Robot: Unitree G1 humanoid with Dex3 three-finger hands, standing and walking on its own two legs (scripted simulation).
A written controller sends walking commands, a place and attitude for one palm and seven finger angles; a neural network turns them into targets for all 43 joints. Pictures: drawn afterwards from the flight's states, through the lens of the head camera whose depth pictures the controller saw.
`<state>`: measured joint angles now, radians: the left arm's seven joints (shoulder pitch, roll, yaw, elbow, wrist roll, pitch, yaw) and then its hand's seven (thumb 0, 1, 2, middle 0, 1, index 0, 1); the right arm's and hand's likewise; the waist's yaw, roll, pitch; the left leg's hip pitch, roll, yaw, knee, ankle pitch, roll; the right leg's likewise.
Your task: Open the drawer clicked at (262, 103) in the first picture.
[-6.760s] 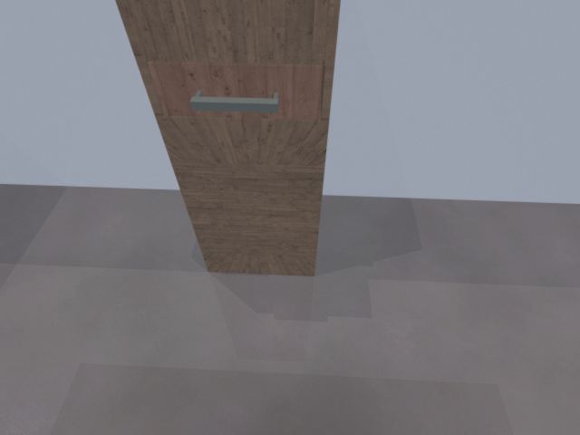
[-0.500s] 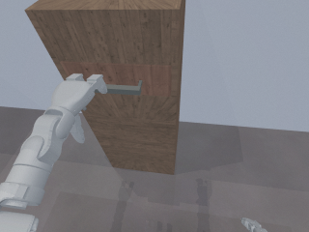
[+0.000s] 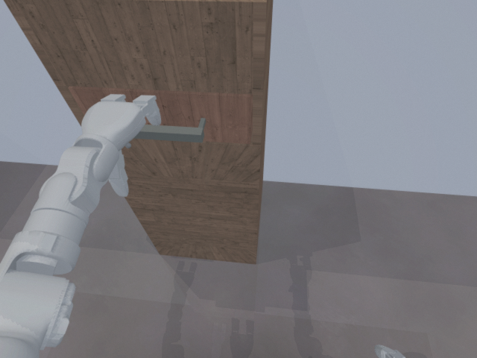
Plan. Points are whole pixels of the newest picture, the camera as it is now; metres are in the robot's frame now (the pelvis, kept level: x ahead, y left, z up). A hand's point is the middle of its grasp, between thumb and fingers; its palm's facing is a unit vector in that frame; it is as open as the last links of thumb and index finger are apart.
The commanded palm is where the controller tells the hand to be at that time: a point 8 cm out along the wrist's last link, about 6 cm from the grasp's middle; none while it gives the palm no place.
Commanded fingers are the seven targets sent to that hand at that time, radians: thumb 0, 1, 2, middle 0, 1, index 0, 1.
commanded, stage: move the hooked fingers above the handle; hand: left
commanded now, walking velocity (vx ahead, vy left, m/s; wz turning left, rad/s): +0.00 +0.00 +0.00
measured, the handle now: (160, 126) +0.56 +0.20 +0.05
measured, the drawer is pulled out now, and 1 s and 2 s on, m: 0.00 0.00 0.00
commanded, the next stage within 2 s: lower the fingers behind the handle in 1.32 s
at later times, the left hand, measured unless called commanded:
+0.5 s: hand (153, 121) +0.51 +0.19 +0.11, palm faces -0.02 -0.04 -1.00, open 13.8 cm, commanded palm +0.49 +0.21 +0.16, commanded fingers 0.00 -0.50 0.30 -0.30 -1.20 -0.30 -1.20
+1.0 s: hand (152, 120) +0.51 +0.19 +0.11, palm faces +0.00 -0.04 -1.00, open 13.8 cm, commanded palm +0.49 +0.21 +0.17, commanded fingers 0.00 -0.50 0.30 -0.30 -1.20 -0.30 -1.20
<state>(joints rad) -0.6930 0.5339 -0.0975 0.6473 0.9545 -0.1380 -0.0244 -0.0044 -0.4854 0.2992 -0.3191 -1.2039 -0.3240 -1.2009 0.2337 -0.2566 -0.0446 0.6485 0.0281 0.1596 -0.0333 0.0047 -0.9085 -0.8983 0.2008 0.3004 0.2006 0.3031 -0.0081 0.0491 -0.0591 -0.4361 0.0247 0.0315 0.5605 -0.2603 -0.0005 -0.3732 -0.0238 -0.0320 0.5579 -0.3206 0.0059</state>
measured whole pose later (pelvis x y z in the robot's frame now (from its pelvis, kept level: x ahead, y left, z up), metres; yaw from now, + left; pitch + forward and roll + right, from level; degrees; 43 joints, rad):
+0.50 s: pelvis +0.01 +0.00 -0.01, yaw -2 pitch +14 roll -1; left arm -0.91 0.55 -0.04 0.93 1.03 -0.11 0.07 0.00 -0.48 0.30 -0.32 -1.20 -0.32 -1.20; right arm 0.36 -0.25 -0.07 0.69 0.01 0.18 -0.03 0.00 -0.91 -0.90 0.20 0.30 0.20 0.30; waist -0.11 0.05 -0.10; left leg -0.58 0.05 0.06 0.64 -0.30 0.00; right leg -0.52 -0.01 0.00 0.62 -0.34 0.01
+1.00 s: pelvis +0.01 +0.01 -0.01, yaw -1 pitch +14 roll -1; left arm -0.95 0.52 -0.09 0.95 1.03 -0.09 0.08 0.00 -0.49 0.30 -0.32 -1.20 -0.32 -1.20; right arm 0.30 -0.26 -0.06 0.68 0.02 0.17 -0.02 0.00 -0.91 -0.90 0.20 0.30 0.20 0.30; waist -0.09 0.04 -0.11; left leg -0.59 0.04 0.04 0.66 -0.31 0.01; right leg -0.52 -0.01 -0.02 0.63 -0.35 0.01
